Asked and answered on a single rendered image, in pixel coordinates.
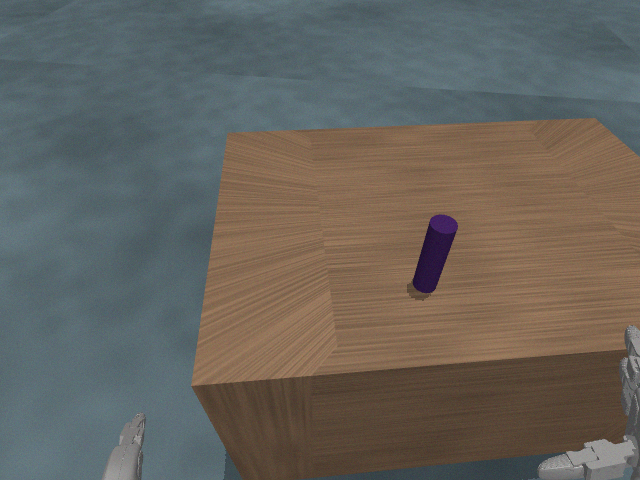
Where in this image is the can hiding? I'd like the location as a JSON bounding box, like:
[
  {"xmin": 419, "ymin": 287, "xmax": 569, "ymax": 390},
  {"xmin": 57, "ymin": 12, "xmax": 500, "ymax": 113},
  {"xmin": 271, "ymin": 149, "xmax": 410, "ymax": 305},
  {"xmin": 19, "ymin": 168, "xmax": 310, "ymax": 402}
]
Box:
[{"xmin": 413, "ymin": 215, "xmax": 458, "ymax": 293}]

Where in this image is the left robot hand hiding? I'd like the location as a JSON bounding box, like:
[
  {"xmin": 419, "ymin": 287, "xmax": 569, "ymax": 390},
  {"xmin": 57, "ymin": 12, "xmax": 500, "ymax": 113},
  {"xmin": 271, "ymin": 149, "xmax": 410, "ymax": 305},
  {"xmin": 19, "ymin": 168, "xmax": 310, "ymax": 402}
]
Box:
[{"xmin": 101, "ymin": 412, "xmax": 146, "ymax": 480}]

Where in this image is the right robot hand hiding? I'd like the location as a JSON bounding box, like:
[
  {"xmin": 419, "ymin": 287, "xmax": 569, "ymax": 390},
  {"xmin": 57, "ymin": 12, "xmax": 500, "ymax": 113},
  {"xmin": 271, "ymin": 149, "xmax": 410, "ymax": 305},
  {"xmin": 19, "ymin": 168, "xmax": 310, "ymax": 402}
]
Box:
[{"xmin": 537, "ymin": 325, "xmax": 640, "ymax": 480}]

